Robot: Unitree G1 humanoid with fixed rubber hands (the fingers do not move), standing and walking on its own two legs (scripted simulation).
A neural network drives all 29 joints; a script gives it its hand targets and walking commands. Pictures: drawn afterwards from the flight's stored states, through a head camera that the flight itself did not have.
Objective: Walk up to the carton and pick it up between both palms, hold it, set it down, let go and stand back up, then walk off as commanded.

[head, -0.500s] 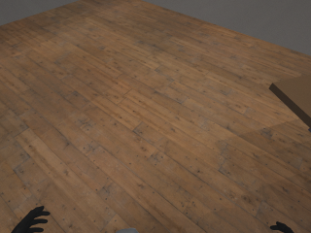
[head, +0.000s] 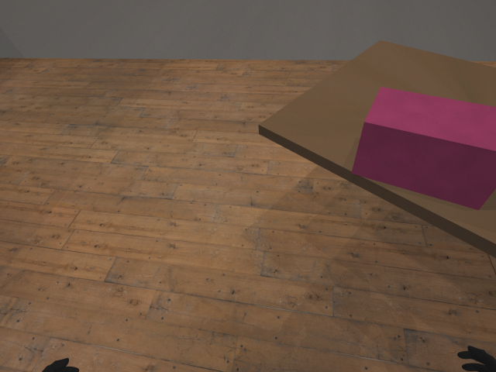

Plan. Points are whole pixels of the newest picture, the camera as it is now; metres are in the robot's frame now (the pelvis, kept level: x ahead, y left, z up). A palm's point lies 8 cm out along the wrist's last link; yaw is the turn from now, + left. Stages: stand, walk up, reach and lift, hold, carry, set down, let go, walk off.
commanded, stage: walk up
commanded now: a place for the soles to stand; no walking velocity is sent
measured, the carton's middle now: (426, 145) +0.62 -0.42 -0.03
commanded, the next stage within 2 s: none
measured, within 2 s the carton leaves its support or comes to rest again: neither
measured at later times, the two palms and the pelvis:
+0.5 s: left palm (153, 259) +0.36 +0.21 -0.07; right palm out of the picture +0.16 -0.39 -0.04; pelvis +0.14 -0.05 +0.00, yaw -21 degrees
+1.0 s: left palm (168, 225) +0.40 +0.17 -0.01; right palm out of the picture +0.04 -0.40 -0.09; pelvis +0.10 -0.04 +0.00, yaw -33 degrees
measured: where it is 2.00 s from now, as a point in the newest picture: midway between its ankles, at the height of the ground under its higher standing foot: outside the picture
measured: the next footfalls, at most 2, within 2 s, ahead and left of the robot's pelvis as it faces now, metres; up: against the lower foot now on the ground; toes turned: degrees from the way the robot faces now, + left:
left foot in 0.36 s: +0.32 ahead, +0.03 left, +0.00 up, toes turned -14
right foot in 0.66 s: +0.17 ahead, -0.23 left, +0.00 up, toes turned -25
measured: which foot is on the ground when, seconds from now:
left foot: up 0.00-0.34, down 0.36-0.68, up 0.70-1.00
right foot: down 0.00-0.38, up 0.40-0.64, down 0.66-1.00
